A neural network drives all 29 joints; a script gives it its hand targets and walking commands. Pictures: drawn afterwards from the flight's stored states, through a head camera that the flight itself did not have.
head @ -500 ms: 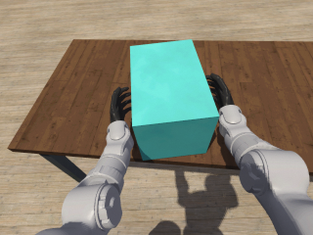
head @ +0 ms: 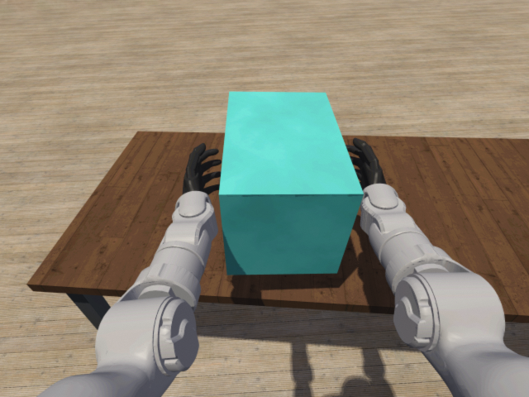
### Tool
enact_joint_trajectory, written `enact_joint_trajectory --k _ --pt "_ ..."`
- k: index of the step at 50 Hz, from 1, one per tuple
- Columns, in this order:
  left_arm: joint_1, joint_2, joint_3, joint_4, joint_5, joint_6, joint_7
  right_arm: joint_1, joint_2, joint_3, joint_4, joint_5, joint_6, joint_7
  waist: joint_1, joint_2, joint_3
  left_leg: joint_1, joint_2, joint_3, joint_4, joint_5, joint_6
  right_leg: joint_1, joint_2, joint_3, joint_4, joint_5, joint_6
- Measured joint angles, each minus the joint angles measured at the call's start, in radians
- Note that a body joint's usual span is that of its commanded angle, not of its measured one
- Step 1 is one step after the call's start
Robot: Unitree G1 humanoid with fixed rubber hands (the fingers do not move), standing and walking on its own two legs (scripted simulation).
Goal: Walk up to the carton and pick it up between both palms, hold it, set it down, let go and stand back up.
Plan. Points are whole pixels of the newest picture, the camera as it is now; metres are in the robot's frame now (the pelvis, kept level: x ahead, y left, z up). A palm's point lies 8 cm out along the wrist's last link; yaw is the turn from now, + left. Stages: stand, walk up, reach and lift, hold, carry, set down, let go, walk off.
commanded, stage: reach and lift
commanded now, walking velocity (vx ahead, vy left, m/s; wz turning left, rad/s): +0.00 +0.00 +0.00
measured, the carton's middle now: (280, 177) +0.50 +0.01 +0.11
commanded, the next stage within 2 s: hold in 1.88 s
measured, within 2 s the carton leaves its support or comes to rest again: neither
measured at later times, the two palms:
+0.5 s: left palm (178, 183) +0.39 +0.16 +0.18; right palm (367, 193) +0.39 -0.12 +0.17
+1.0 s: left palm (164, 183) +0.38 +0.18 +0.18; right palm (357, 196) +0.38 -0.10 +0.17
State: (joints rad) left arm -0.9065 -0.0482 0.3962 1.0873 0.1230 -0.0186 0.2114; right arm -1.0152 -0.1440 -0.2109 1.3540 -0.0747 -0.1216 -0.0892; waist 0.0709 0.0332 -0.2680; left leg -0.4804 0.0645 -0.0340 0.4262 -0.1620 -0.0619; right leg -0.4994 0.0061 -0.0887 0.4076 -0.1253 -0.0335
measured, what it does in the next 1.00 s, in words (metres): stands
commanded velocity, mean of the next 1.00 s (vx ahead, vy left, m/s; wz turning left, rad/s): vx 0.00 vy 0.00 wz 0.00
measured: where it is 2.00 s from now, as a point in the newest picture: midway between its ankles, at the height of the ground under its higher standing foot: outside the picture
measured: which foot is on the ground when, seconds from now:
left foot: down 0.00-1.00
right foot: down 0.00-1.00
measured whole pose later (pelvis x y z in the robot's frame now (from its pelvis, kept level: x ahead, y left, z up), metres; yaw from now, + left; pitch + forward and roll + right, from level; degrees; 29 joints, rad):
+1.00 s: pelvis +0.01 +0.03 +0.01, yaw +2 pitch -7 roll -2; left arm -0.61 -0.04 0.24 0.27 0.29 0.57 0.07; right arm -0.67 -0.03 -0.02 0.64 0.19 0.26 -0.21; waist -0.10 -0.06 0.02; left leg -0.05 0.03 -0.05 0.39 -0.21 -0.02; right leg -0.01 -0.02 -0.11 0.27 -0.13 0.02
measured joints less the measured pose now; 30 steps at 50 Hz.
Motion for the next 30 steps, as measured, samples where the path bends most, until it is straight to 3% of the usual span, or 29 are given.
enact_joint_trajectory --k 6,14,23,30 --pt "-0.005 0.017 0.02 -0.102 0.045 0.12 -0.042 0.026 0.044 -0.025 -0.112 0.042 0.094 -0.024 -0.024 -0.013 0.049 0.135 -0.005 0.001 -0.038 0.002 0.003 0.133 -0.005 0.0 -0.031 -0.003 0.005" --pt "0.027 0.033 0.018 -0.227 0.112 0.288 -0.097 0.083 0.115 -0.077 -0.224 0.04 0.208 -0.052 -0.058 -0.059 0.151 0.28 -0.012 -0.002 -0.073 0.005 0.009 0.285 -0.01 -0.004 -0.073 0.001 0.011" --pt "0.117 0.045 -0.134 -0.38 0.069 0.376 -0.069 0.178 0.119 -0.005 -0.36 0.129 0.253 -0.055 -0.105 -0.078 0.196 0.31 -0.015 -0.005 -0.044 -0.013 0.019 0.35 -0.011 -0.007 -0.114 0.021 0.025" --pt "0.101 0.034 -0.139 -0.439 0.093 0.445 -0.061 0.167 0.095 0.027 -0.407 0.159 0.312 -0.048 -0.13 -0.071 0.203 0.326 -0.029 0.017 -0.057 -0.011 0.038 0.356 -0.025 0.014 -0.122 0.027 0.041"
